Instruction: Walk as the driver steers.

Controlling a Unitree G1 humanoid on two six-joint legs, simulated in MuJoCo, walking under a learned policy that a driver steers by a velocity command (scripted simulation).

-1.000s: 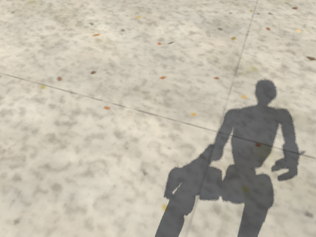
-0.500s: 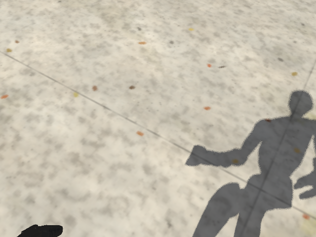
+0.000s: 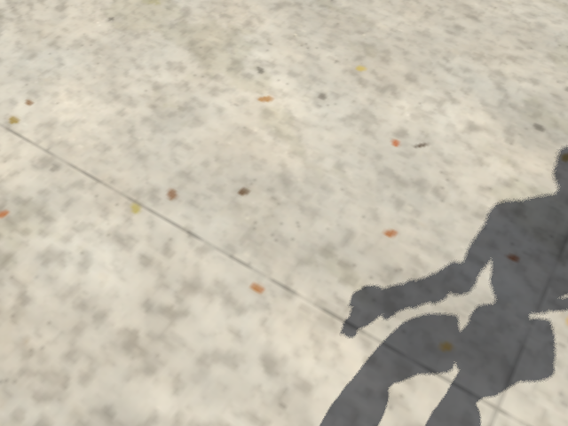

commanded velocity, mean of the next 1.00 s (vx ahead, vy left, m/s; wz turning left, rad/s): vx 0.05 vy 0.00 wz -0.51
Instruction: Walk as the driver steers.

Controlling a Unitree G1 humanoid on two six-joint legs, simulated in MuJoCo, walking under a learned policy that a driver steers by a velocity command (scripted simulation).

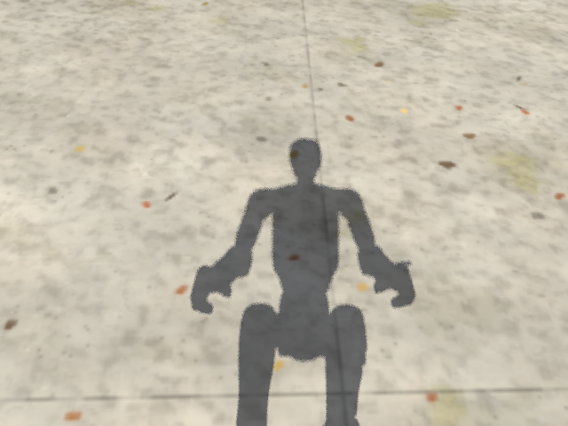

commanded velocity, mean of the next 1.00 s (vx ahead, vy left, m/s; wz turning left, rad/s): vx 0.45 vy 0.00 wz -0.06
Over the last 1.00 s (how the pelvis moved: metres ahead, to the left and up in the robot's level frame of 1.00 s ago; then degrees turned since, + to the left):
0.04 0.00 0.00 -33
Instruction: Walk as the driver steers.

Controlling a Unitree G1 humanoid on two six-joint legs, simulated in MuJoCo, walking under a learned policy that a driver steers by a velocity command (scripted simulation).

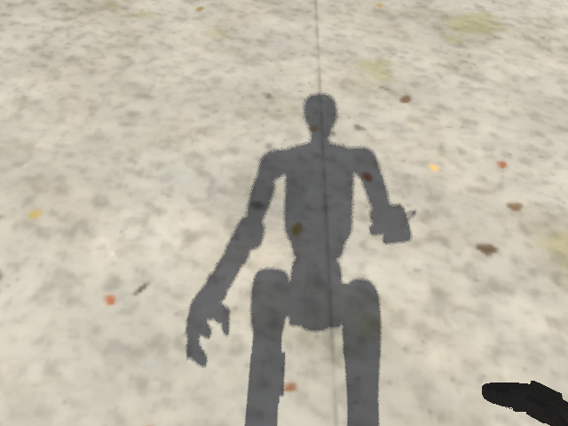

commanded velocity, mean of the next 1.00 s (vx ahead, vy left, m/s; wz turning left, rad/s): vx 0.50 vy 0.00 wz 0.14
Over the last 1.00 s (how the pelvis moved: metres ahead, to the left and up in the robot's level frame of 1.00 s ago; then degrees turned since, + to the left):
0.48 -0.03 -0.01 -1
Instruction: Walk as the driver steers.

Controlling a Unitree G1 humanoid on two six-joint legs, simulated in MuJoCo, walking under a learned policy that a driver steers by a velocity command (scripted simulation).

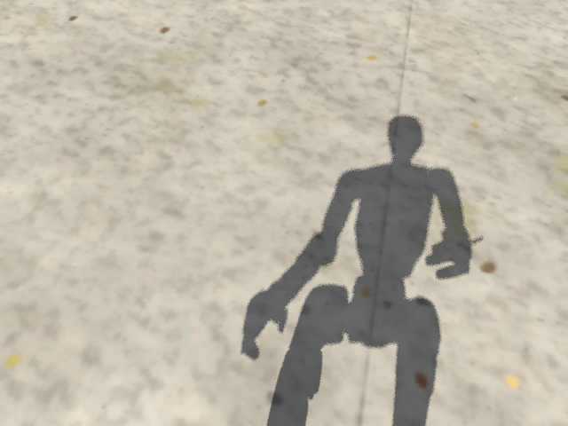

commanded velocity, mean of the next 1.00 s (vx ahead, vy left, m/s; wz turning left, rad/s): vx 0.50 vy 0.00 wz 0.29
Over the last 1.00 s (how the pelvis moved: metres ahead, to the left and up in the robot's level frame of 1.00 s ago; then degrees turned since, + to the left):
0.56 -0.01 0.01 11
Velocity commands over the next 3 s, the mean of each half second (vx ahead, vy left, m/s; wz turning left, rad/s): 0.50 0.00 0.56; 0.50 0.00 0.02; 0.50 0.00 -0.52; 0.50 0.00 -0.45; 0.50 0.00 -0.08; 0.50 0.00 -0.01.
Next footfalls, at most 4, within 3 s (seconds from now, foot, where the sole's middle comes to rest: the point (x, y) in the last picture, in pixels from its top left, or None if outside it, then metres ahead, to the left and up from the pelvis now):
0.04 left None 0.19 0.10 -0.76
0.52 right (331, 409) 0.50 -0.05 -0.76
0.96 left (202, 352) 0.62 0.26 -0.76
1.46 right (304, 253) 0.92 0.03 -0.76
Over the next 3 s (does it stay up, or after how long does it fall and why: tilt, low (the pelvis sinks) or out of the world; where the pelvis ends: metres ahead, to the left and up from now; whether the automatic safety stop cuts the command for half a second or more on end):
stays up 1.60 -0.05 0.00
